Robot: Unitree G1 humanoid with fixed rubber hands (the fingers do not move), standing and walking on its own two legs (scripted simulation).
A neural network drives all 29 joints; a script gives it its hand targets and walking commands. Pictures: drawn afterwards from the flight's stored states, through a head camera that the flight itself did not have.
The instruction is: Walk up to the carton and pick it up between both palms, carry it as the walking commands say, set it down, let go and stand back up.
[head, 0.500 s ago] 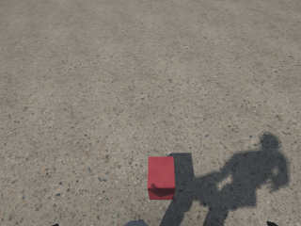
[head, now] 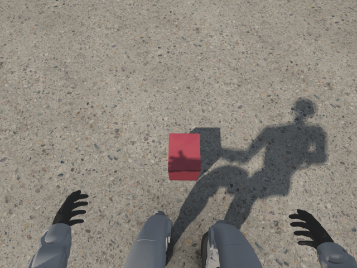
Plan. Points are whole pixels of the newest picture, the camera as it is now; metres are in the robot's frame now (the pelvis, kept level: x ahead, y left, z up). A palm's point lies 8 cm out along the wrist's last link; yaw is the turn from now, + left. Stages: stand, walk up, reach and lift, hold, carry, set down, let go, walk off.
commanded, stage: reach and lift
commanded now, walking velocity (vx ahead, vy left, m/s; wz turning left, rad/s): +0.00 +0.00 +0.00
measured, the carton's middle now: (183, 158) +0.52 +0.01 -0.61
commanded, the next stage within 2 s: none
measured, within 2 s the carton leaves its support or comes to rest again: neither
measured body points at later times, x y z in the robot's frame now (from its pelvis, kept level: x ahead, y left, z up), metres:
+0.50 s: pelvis +0.03 +0.01 -0.01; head +0.25 +0.00 +0.39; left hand +0.33 +0.26 -0.14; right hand +0.32 -0.24 -0.15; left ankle +0.09 +0.11 -0.69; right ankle +0.03 -0.11 -0.69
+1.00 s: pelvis +0.01 +0.01 -0.03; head +0.32 +0.01 +0.30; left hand +0.47 +0.20 -0.17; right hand +0.45 -0.20 -0.18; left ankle +0.09 +0.11 -0.69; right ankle +0.04 -0.11 -0.69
